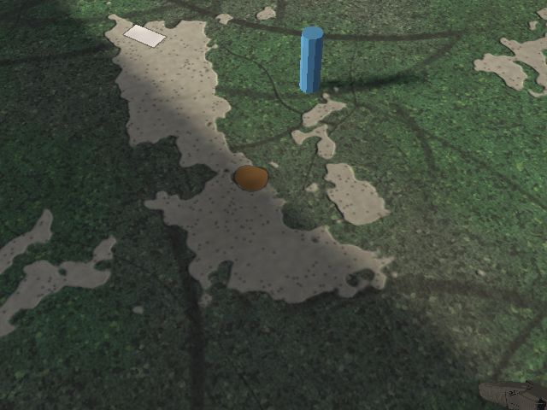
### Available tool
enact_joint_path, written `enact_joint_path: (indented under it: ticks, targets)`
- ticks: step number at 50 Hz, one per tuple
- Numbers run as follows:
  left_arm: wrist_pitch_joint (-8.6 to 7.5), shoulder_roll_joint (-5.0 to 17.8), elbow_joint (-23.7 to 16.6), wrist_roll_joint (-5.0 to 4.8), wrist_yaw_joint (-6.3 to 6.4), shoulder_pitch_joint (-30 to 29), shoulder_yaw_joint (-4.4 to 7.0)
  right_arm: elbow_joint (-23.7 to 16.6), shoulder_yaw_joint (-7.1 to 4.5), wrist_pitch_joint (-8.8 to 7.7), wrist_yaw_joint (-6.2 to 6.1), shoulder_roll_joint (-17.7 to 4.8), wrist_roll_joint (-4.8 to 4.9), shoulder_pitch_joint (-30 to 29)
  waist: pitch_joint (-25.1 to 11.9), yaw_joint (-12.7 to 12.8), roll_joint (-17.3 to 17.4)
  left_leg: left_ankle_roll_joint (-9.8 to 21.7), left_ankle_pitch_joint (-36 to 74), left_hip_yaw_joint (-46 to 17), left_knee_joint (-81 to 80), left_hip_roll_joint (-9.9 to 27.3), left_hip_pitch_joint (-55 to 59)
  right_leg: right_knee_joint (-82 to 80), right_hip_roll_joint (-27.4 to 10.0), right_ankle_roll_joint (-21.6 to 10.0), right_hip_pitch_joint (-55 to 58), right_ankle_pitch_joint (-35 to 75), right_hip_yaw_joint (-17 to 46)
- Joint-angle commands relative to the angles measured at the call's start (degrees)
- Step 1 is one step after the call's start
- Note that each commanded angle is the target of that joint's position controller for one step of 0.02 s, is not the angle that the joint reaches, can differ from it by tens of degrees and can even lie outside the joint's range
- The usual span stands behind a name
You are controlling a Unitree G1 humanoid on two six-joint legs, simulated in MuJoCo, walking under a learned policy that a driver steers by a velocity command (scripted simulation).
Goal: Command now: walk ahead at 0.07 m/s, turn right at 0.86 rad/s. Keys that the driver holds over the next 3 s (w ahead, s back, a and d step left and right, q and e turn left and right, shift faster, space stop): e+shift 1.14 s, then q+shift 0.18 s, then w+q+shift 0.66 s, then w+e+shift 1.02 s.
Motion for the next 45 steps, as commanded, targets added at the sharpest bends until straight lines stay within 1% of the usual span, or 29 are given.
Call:
enact_joint_path:
  ticks: [1,3,6,8,11,13,14,15,16,17,18,19,20,22,23,25,27,30,33,36,37,38,39,40,41,42,43,44,45]
  targets:
    - [0.84,7.8,-6.9,0.06,1.79,-3.6,2.45,-1.8,-1.79,-0.15,-0.12,-4.6,0.33,3.2,-10.9,-4.1,-1.7,-1.6,2.8,-1.1,-12.5,0.4,-3.2,-11.3,-11.7,-6.9,12.5,4.2,21.9]
    - [1.68,9.4,-6.7,0.10,2.76,-2.1,3.17,-1.2,-1.76,-0.14,-0.51,-4.0,0.60,2.8,-12.9,-3.3,-3.2,-3.1,4.0,-1.7,-17.8,-0.6,-1.9,-10.2,-11.7,-6.9,13.5,6.4,22.8]
    - [2.97,9.9,-7.3,-0.31,3.65,-3.4,3.60,-0.5,-2.15,-0.07,-0.75,-4.8,0.92,2.2,-13.4,-2.5,-6.4,-3.8,9.1,-2.5,-23.3,-0.9,0.3,-9.7,-10.5,-4.9,12.0,-1.2,23.8]
    - [3.61,9.7,-7.8,-0.20,3.69,-4.2,3.64,-0.4,-2.45,-0.40,-0.62,-5.1,0.99,1.4,-12.6,-1.8,-8.4,-3.7,10.3,-2.8,-26.7,-1.2,2.0,-9.7,-9.6,-4.0,10.9,-5.9,25.3]
    - [4.10,9.5,-8.5,-0.11,3.34,-5.1,3.74,-0.3,-3.05,-1.60,-0.07,-5.9,1.13,1.3,-11.8,-1.1,-10.7,-2.5,10.0,-3.1,-33.8,-1.3,5.3,-8.2,-9.3,-3.4,11.5,-6.7,28.9]
    - [4.32,9.4,-9.1,-0.44,3.15,-6.7,3.72,0.7,-3.88,-2.39,0.38,-7.2,1.29,4.2,-11.7,-2.5,-11.2,-1.3,13.2,-2.8,-42.7,-0.4,10.8,-5.9,-8.2,-2.1,10.8,-6.7,30.8]
    - [4.38,8.6,-9.3,-0.79,3.02,-7.2,3.41,1.5,-4.48,-2.57,0.36,-8.2,1.13,6.4,-11.8,-3.5,-9.6,-0.1,18.1,-2.8,-49.3,2.1,16.2,-2.9,-5.9,-0.5,8.4,-10.7,29.6]
    - [4.50,5.4,-8.7,-0.54,2.73,-2.8,2.47,0.9,-5.22,-2.17,0.07,-11.5,0.36,6.3,-14.3,-1.2,-0.4,4.3,16.5,-12.1,-52.3,13.5,23.6,7.3,-1.0,1.9,3.1,-26.8,23.2]
    - [4.10,5.4,-10.2,-0.95,2.33,-2.2,2.50,0.4,-5.45,-1.34,-0.22,-14.2,-1.53,4.4,-11.8,1.1,15.8,12.2,18.7,-25.4,-55.7,22.8,22.0,21.5,5.6,4.9,-6.8,-31.9,10.7]
    - [3.20,10.8,-9.7,-0.19,1.83,-2.3,3.79,-1.1,-5.05,-1.51,-0.41,-11.3,-2.29,2.3,-9.5,0.6,14.5,14.9,17.2,-27.2,-56.3,25.4,18.9,31.7,0.0,7.0,-10.0,-28.0,9.8]
    - [3.26,12.5,-8.0,-0.53,1.62,-2.1,4.38,-2.3,-4.26,-1.30,-1.01,-8.3,-1.55,-0.3,-8.1,0.7,10.3,13.1,14.9,-19.8,-55.1,22.1,17.5,35.6,-2.1,7.7,-9.9,-23.5,8.3]
    - [3.75,11.5,-6.7,-0.42,1.79,-1.2,4.21,-2.9,-3.87,-0.89,-1.66,-7.2,-0.64,-1.4,-7.1,0.6,7.7,11.0,14.1,-14.0,-54.1,18.3,17.2,38.7,-2.9,8.5,-10.2,-19.9,7.0]
    - [4.15,10.2,-6.1,-0.21,1.85,-0.1,3.83,-3.2,-3.60,-0.55,-2.31,-7.0,-0.01,-1.5,-6.6,0.1,6.8,10.4,15.7,-10.6,-53.7,17.0,17.8,42.9,-3.6,9.3,-11.6,-17.5,5.6]
    - [4.28,8.3,-6.9,-0.88,1.60,-1.3,2.90,-3.0,-3.19,-0.01,-3.06,-7.1,-0.43,0.5,-5.6,-1.4,6.4,11.2,20.8,-4.7,-54.1,15.9,18.5,44.6,-5.7,10.4,-13.2,-15.2,1.4]
    - [4.16,7.5,-7.7,-1.19,1.66,-3.2,2.47,-2.8,-3.27,0.22,-3.17,-7.6,-0.73,2.2,-5.6,-2.8,7.3,11.9,22.2,-3.1,-54.3,16.1,20.7,42.7,-7.1,11.0,-14.7,-14.4,0.0]
    - [4.02,6.8,-9.0,-1.25,1.74,-6.0,2.04,-2.2,-3.58,0.60,-3.13,-8.6,-1.05,5.4,-6.6,-5.1,8.3,13.4,24.3,-1.7,-54.4,17.9,25.5,38.8,-9.5,12.3,-16.2,-14.4,-1.0]
    - [3.97,6.2,-9.5,-1.07,1.58,-6.9,1.75,-1.9,-4.09,0.79,-2.79,-9.8,-1.02,6.7,-7.8,-6.1,8.8,14.3,25.7,-0.3,-54.5,19.9,28.3,35.0,-11.2,12.9,-15.8,-15.2,-1.5]
    - [4.06,5.1,-9.5,-0.72,1.15,-7.0,1.36,-1.9,-4.77,0.79,-1.98,-11.1,-0.77,5.7,-8.6,-5.9,9.1,14.3,26.3,4.1,-54.6,21.4,27.4,28.5,-12.7,12.3,-11.1,-15.3,-3.1]
    - [4.60,4.7,-9.0,-0.61,0.61,-6.7,1.39,-1.8,-5.37,0.59,-0.97,-11.8,-0.31,4.1,-8.9,-5.1,9.2,13.2,27.6,9.0,-53.9,22.2,24.6,21.1,-12.3,10.6,-4.1,-15.0,-5.8]
    - [5.75,5.3,-8.8,-0.79,-0.08,-6.4,2.03,-1.2,-6.02,0.01,0.24,-12.4,1.12,4.0,-9.6,-4.0,9.7,11.3,30.6,11.5,-50.7,24.1,25.0,13.0,-11.5,7.9,1.6,-15.5,-7.7]
    - [6.11,5.4,-8.5,-0.89,-0.36,-5.6,2.38,-1.0,-6.14,-0.11,0.52,-12.2,1.66,3.6,-10.1,-3.0,9.4,9.9,30.8,12.5,-48.5,24.4,25.0,8.6,-10.9,6.6,4.3,-14.2,-8.3]
    - [6.31,5.6,-7.6,-0.96,-0.36,-3.2,2.93,-0.6,-6.12,-0.03,0.67,-11.6,2.34,3.3,-10.6,-1.3,8.5,7.5,29.2,14.7,-44.5,23.7,23.3,2.4,-9.5,4.8,9.3,-10.3,-9.0]
    - [6.27,7.6,-5.8,-0.79,0.28,0.9,4.07,0.7,-5.72,0.02,0.98,-9.3,2.43,6.0,-11.1,0.1,4.1,3.8,24.4,17.5,-37.1,20.7,18.0,-3.5,-8.2,2.2,17.4,-4.4,-6.7]
    - [5.80,14.8,-5.3,-1.02,1.36,5.4,6.28,-0.1,-5.00,0.09,1.22,-6.7,0.70,6.4,-9.6,0.9,-11.3,-1.6,1.9,21.6,-19.4,14.1,0.8,-7.8,-18.5,-3.2,28.7,18.2,10.6]
    - [4.11,19.9,-7.6,1.02,1.35,1.5,6.39,-5.2,-4.16,-0.30,0.66,-5.0,-1.21,2.7,-12.2,-1.8,-20.6,-5.0,-13.2,12.8,-6.3,6.5,-15.1,-6.7,-28.5,-14.8,30.1,23.5,30.4]
    - [2.27,15.6,-7.9,1.70,0.55,1.0,5.75,-5.5,-4.89,-0.42,0.01,-8.2,-1.00,-2.2,-14.4,2.3,-11.9,-4.1,-10.9,4.8,-0.3,6.3,-16.4,-8.6,-27.4,-15.5,29.1,19.2,27.1]
    - [1.19,14.1,-6.7,1.38,0.71,0.1,4.95,-6.0,-4.93,-0.67,-0.33,-8.2,0.17,-3.4,-12.1,0.6,-10.6,-2.4,-5.5,2.8,-0.4,6.4,-16.8,-9.2,-24.3,-12.4,27.1,15.3,23.1]
    - [1.01,12.5,-6.7,0.14,1.25,-2.7,4.57,-4.8,-5.17,-0.81,-0.91,-8.5,0.08,-1.6,-10.7,-1.4,-6.9,-1.8,-0.6,1.7,-2.3,7.2,-16.5,-8.6,-21.5,-9.4,25.5,12.5,19.9]
    - [1.41,10.9,-7.1,-0.77,1.79,-5.6,3.86,-4.4,-5.43,-0.82,-1.28,-9.4,-0.47,-0.1,-10.2,-2.9,-6.7,-1.8,2.5,1.2,-4.6,7.2,-15.0,-8.0,-20.2,-7.9,23.2,13.6,18.1]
